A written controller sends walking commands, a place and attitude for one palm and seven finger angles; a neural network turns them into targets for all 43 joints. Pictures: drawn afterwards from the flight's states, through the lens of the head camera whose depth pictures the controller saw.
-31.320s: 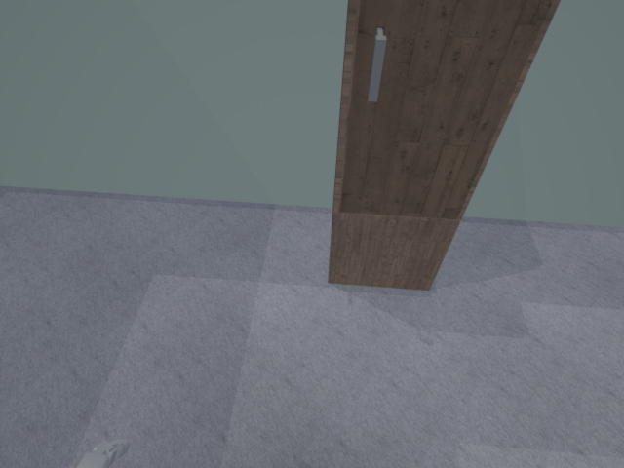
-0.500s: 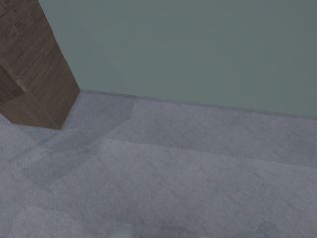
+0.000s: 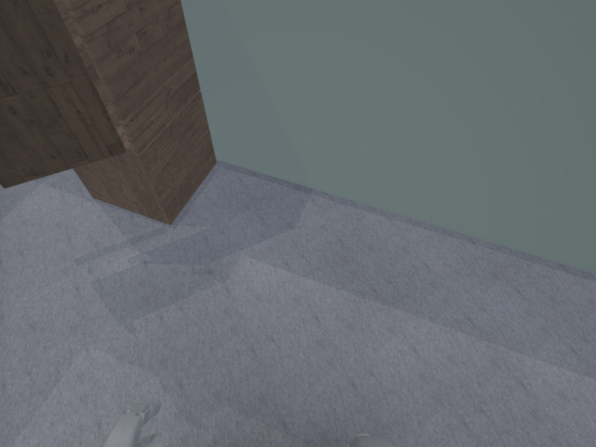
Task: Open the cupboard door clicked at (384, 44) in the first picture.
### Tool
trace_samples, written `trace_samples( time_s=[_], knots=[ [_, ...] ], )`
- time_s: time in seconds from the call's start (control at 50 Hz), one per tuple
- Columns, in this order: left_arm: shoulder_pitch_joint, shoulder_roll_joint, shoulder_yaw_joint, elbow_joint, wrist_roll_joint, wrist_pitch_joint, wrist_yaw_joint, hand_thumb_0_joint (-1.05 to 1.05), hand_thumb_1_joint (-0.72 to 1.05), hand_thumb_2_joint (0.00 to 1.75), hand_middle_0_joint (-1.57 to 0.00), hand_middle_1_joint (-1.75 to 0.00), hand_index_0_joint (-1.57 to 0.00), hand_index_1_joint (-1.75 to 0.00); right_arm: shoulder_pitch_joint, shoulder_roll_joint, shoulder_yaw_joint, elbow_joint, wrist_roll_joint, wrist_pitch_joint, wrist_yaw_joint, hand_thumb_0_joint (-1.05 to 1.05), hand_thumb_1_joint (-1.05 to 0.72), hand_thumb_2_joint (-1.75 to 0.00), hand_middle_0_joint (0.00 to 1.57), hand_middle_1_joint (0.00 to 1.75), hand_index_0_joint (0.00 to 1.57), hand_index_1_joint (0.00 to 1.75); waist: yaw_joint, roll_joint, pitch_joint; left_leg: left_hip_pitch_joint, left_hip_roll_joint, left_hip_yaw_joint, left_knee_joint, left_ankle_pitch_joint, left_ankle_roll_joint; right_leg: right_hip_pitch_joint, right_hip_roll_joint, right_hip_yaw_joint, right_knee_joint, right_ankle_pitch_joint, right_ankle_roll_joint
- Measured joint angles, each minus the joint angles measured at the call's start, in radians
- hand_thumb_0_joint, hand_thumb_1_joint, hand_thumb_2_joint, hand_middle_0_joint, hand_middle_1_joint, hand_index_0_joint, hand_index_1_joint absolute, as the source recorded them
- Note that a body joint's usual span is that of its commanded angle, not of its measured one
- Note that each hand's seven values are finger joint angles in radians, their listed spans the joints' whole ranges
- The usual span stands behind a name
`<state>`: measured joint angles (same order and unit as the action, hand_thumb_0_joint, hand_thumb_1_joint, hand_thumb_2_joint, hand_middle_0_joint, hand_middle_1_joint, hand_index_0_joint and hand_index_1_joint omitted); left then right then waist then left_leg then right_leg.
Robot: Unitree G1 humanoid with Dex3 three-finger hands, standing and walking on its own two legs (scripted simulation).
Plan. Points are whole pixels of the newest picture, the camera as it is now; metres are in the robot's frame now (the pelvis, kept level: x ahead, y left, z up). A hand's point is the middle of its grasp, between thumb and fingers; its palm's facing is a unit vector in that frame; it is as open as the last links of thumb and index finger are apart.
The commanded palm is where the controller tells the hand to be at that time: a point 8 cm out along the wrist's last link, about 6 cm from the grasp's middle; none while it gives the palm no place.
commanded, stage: turn to face it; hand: left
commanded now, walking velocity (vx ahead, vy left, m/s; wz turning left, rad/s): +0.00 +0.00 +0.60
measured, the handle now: out of the picture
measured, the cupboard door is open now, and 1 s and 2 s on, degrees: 49 49 49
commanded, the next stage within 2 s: take the last steps up to it in 0.72 s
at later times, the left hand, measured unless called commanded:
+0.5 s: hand out of the picture -0.03 +0.20 -0.18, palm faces +0.36 -0.90 -0.24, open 7.4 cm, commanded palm none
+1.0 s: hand out of the picture +0.01 +0.19 -0.16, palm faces +0.46 -0.86 -0.23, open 7.4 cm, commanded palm none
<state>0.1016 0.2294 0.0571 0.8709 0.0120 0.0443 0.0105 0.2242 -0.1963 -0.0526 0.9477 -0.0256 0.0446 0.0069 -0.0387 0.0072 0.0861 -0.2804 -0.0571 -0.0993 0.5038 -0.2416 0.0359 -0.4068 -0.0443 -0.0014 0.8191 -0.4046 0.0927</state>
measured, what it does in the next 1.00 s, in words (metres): steps on the spot, turning left: right foot, then left foot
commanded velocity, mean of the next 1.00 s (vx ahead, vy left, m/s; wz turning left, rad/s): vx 0.06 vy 0.03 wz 0.38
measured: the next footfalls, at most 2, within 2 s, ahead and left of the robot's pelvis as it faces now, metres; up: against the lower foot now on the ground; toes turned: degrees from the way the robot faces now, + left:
right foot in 0.08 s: +0.04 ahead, -0.14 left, +0.00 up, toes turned +2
left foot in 0.50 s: +0.00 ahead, +0.11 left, +0.00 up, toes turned +24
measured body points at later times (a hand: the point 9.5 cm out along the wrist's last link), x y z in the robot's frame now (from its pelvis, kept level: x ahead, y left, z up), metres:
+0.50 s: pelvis +0.00 -0.01 -0.01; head +0.05 +0.02 +0.43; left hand -0.05 +0.24 -0.16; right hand +0.19 -0.22 -0.14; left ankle -0.04 +0.10 -0.74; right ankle +0.00 -0.14 -0.74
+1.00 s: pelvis +0.02 -0.01 -0.01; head +0.06 -0.02 +0.44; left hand -0.02 +0.24 -0.15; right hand +0.16 -0.21 -0.17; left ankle -0.04 +0.09 -0.73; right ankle +0.05 -0.11 -0.74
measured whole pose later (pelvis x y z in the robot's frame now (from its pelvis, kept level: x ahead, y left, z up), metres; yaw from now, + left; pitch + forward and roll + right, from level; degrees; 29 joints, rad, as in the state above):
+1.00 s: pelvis +0.02 -0.01 -0.01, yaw +27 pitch +0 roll +1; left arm 0.20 0.16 0.04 0.95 0.02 -0.01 0.00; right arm 0.25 -0.20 -0.05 1.01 -0.02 0.04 0.00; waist -0.01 0.04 0.05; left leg -0.30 -0.04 -0.03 0.69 -0.42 0.02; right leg -0.23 -0.04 -0.09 0.58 -0.37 0.01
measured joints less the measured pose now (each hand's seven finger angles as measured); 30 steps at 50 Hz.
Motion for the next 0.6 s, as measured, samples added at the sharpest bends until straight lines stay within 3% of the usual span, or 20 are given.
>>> trace_samples(
  time_s=[0.06, 0.1, 0.14, 0.2, 0.24, 0.34, 0.44, 0.5, 0.54, 0.6],
  knots=[
    [-0.004, -0.014, -0.007, -0.013, -0.005, -0.017, 0.001, 0.00, 0.90, 0.90, -0.20, -0.30, -0.20, -0.30, 0.017, -0.009, -0.012, 0.008, 0.004, 0.010, -0.002, 0.00, -0.90, -0.90, 0.20, 0.30, 0.21, 0.30, -0.009, 0.018, -0.003, -0.034, -0.014, -0.035, 0.049, -0.020, -0.021, 0.097, 0.027, -0.013, -0.200, 0.080, -0.015],
    [0.000, -0.029, -0.011, -0.014, 0.001, -0.036, 0.007, 0.00, 0.90, 0.90, -0.20, -0.30, -0.20, -0.30, 0.018, -0.022, -0.023, 0.017, 0.013, 0.015, -0.001, 0.00, -0.90, -0.90, 0.20, 0.30, 0.21, 0.30, -0.005, 0.038, 0.000, -0.076, -0.021, -0.045, 0.150, -0.110, -0.042, 0.134, 0.033, -0.033, -0.265, 0.094, -0.069],
    [0.010, -0.045, -0.023, -0.011, 0.004, -0.041, 0.012, 0.00, 0.90, 0.90, -0.20, -0.30, -0.20, -0.30, 0.010, -0.036, -0.033, 0.025, 0.012, 0.025, 0.001, 0.00, -0.90, -0.90, 0.20, 0.30, 0.21, 0.30, -0.013, 0.049, 0.011, -0.146, -0.025, -0.010, 0.372, -0.229, -0.058, 0.149, 0.019, -0.063, -0.257, 0.084, -0.102],
    [0.038, -0.060, -0.030, 0.000, 0.001, -0.040, 0.017, 0.00, 0.90, 0.90, -0.20, -0.30, -0.20, -0.30, -0.003, -0.051, -0.040, 0.032, 0.008, 0.038, 0.011, 0.00, -0.90, -0.90, 0.20, 0.30, 0.20, 0.30, -0.021, 0.046, 0.016, -0.220, 0.005, 0.050, 0.626, -0.205, -0.085, 0.194, -0.007, -0.105, -0.297, 0.093, -0.110],
    [0.055, -0.064, -0.032, 0.009, 0.001, -0.039, 0.017, 0.00, 0.90, 0.90, -0.20, -0.30, -0.20, -0.30, -0.011, -0.054, -0.041, 0.033, 0.009, 0.042, 0.017, 0.00, -0.90, -0.90, 0.20, 0.30, 0.20, 0.30, -0.024, 0.033, 0.015, -0.235, 0.033, 0.074, 0.678, -0.173, -0.099, 0.217, -0.024, -0.133, -0.320, 0.100, -0.108],
    [0.093, -0.062, -0.027, 0.022, 0.005, -0.045, 0.016, 0.00, 0.91, 0.90, -0.20, -0.30, -0.20, -0.30, -0.045, -0.053, -0.036, 0.032, 0.010, 0.050, 0.023, 0.00, -0.91, -0.90, 0.20, 0.30, 0.20, 0.30, -0.006, -0.004, 0.020, -0.198, 0.081, 0.105, 0.564, -0.173, -0.112, 0.244, -0.066, -0.199, -0.336, 0.093, -0.099],
    [0.129, -0.031, -0.014, 0.038, 0.016, -0.047, 0.009, 0.00, 0.91, 0.90, -0.20, -0.30, -0.20, -0.30, -0.104, -0.051, -0.026, 0.019, 0.013, 0.040, 0.024, 0.00, -0.91, -0.90, 0.19, 0.30, 0.20, 0.30, 0.034, -0.034, 0.033, -0.105, 0.085, 0.149, 0.324, -0.204, -0.095, 0.235, -0.108, -0.252, -0.284, 0.058, -0.076],
    [0.163, -0.004, -0.003, 0.055, 0.011, -0.042, 0.005, 0.00, 0.91, 0.90, -0.20, -0.30, -0.20, -0.30, -0.132, -0.049, -0.016, -0.004, 0.013, 0.017, 0.025, 0.00, -0.91, -0.90, 0.19, 0.30, 0.20, 0.30, 0.049, -0.049, 0.025, -0.013, 0.069, 0.181, 0.116, -0.083, -0.073, 0.208, -0.134, -0.273, -0.203, 0.013, -0.050],
    [0.167, 0.018, 0.005, 0.075, 0.003, -0.022, 0.004, 0.00, 0.91, 0.90, -0.20, -0.30, -0.20, -0.30, -0.148, -0.040, -0.014, -0.018, 0.010, -0.007, 0.019, 0.00, -0.91, -0.90, 0.19, 0.30, 0.20, 0.30, 0.052, -0.065, 0.023, -0.018, 0.051, 0.177, 0.115, -0.081, -0.012, 0.136, -0.144, -0.211, -0.046, -0.071, -0.035],
    [0.154, 0.037, 0.012, 0.100, 0.003, 0.014, 0.013, 0.01, 0.91, 0.90, -0.20, -0.30, -0.20, -0.30, -0.149, -0.020, 0.003, -0.029, 0.007, -0.020, 0.004, 0.00, -0.91, -0.90, 0.20, 0.30, 0.20, 0.30, 0.063, -0.066, 0.019, -0.008, 0.050, 0.162, 0.119, -0.098, 0.013, 0.036, -0.097, -0.098, 0.184, -0.147, -0.028]
  ],
)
